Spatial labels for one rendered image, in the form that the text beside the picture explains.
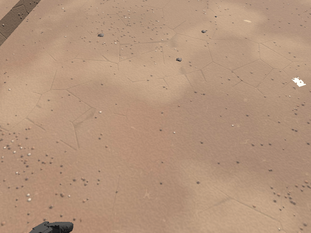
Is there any robot left hand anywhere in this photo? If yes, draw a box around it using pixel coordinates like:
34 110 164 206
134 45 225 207
29 221 74 233

